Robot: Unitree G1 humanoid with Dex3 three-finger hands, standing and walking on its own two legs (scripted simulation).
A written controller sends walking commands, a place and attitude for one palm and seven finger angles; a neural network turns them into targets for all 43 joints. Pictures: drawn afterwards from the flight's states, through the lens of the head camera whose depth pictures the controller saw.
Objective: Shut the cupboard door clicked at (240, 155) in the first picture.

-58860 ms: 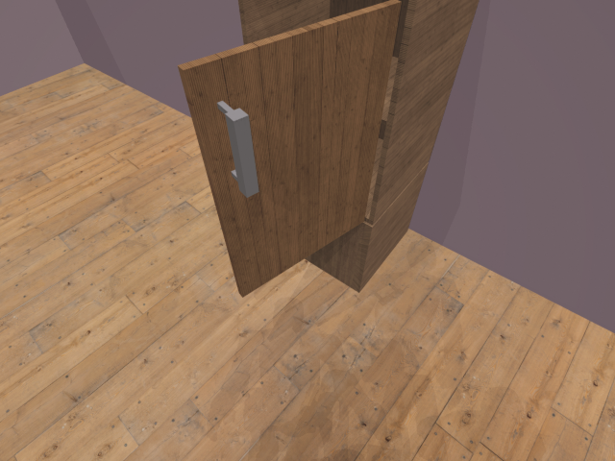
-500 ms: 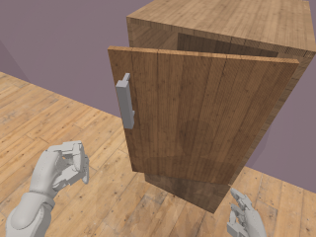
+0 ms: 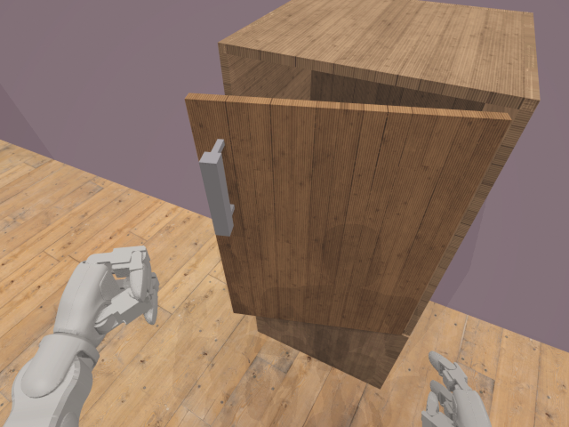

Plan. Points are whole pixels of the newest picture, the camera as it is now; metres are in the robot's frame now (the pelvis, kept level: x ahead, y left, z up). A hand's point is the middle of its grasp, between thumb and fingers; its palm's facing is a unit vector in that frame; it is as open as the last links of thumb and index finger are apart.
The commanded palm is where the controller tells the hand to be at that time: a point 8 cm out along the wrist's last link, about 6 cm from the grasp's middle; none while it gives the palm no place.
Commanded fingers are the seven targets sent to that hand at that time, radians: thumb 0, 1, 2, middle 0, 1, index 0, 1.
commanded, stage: bring the fist close to the handle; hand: left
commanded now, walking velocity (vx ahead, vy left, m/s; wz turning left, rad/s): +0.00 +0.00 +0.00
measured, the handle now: (221, 188) +0.43 +0.15 +0.12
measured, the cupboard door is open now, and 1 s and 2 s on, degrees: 18 18 14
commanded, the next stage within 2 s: push the door shut along its arc in 1.50 s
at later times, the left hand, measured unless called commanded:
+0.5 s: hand (179, 271) +0.27 +0.16 +0.12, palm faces -0.04 -1.00 -0.06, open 3.1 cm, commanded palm +0.25 +0.21 +0.12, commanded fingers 0.00 0.90 0.90 -1.30 -1.50 -1.30 -1.50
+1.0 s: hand (225, 240) +0.32 +0.11 +0.13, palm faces -0.07 -1.00 -0.04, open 3.1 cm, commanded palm +0.30 +0.17 +0.12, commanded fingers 0.00 0.90 0.90 -1.30 -1.50 -1.30 -1.50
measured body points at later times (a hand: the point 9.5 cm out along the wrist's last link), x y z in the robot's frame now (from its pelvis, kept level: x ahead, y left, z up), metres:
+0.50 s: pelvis +0.00 -0.01 +0.00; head -0.01 -0.03 +0.45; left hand +0.27 +0.22 +0.13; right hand +0.18 -0.25 -0.07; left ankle +0.00 +0.08 -0.73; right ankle +0.00 -0.09 -0.73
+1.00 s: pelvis +0.01 -0.01 +0.00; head +0.00 -0.03 +0.45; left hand +0.32 +0.17 +0.13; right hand +0.18 -0.24 -0.09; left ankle +0.00 +0.08 -0.73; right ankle +0.00 -0.09 -0.73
